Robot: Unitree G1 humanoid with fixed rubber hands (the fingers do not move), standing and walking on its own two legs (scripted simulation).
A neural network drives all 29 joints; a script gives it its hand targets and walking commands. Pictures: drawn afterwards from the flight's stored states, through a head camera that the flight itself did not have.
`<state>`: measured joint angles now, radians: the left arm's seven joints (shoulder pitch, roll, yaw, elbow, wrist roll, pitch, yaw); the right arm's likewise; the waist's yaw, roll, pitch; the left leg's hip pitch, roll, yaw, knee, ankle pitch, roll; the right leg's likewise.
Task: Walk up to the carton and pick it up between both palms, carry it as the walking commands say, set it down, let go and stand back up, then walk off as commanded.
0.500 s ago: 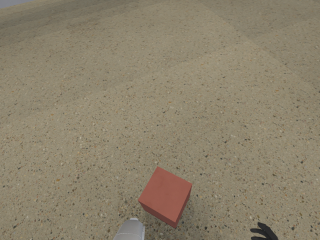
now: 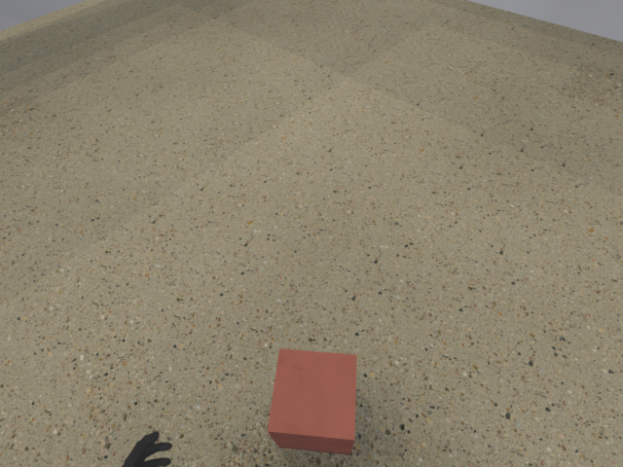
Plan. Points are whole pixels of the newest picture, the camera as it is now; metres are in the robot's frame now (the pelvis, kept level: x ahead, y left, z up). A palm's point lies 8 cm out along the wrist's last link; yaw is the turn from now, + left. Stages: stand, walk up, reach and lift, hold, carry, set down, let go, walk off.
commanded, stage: walk off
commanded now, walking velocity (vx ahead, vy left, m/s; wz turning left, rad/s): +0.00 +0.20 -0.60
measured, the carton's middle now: (316, 403) +0.34 +0.03 -0.64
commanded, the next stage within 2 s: none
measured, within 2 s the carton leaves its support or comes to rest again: neither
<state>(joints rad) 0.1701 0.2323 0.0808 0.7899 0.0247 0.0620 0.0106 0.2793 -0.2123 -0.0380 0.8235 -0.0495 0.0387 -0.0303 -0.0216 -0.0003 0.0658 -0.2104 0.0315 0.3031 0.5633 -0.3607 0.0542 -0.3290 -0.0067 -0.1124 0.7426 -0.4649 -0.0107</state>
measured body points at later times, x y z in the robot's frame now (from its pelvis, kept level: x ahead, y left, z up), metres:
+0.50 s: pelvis +0.02 +0.12 +0.01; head +0.05 +0.10 +0.46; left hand +0.12 +0.41 -0.10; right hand +0.11 -0.17 -0.11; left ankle +0.07 +0.27 -0.71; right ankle -0.01 -0.05 -0.73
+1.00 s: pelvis +0.07 +0.22 -0.01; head +0.10 +0.18 +0.44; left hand +0.33 +0.33 -0.12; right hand -0.05 -0.01 -0.16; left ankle +0.06 +0.27 -0.72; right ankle -0.01 +0.17 -0.73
